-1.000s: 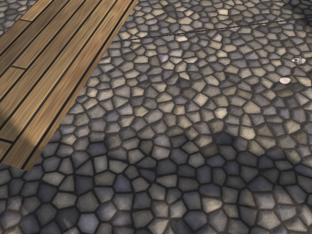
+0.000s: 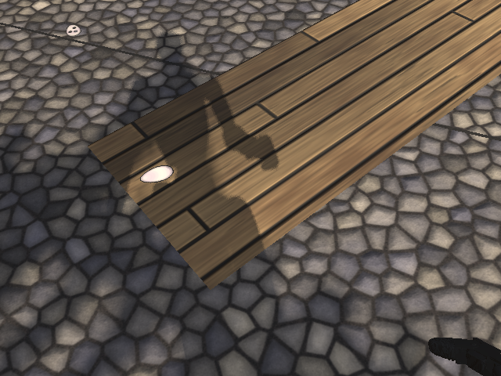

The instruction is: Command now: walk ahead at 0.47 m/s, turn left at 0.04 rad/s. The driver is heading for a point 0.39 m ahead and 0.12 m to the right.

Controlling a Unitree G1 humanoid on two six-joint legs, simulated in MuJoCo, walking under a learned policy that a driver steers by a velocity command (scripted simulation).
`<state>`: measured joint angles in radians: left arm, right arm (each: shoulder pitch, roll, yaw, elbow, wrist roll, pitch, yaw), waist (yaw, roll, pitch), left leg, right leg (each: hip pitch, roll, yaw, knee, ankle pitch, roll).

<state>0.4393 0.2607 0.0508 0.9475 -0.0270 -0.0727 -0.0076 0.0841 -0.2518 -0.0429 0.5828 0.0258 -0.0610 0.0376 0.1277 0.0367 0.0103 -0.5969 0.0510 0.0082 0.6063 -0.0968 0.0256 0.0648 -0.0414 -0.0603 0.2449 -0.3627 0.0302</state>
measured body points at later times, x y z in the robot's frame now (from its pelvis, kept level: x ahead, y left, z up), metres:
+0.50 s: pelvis +0.26 +0.01 +0.00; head +0.29 -0.01 +0.45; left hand +0.50 +0.20 -0.09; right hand +0.23 -0.28 -0.13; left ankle +0.15 +0.13 -0.73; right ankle +0.40 -0.16 -0.70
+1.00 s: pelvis +0.39 -0.04 +0.00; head +0.40 -0.03 +0.45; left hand +0.59 +0.16 -0.12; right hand +0.41 -0.32 -0.12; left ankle +0.44 +0.10 -0.73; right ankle +0.41 -0.14 -0.73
